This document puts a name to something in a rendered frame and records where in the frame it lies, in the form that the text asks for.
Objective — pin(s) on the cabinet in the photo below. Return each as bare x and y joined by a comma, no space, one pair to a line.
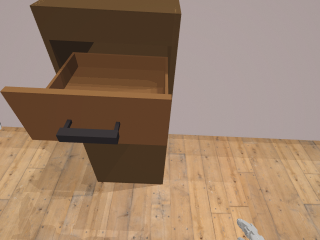
120,27

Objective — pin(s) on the drawer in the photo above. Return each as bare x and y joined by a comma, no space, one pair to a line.
96,90

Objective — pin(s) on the right robot hand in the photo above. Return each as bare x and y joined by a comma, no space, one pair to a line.
249,230

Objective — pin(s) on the handle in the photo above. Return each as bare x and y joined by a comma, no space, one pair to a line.
84,135

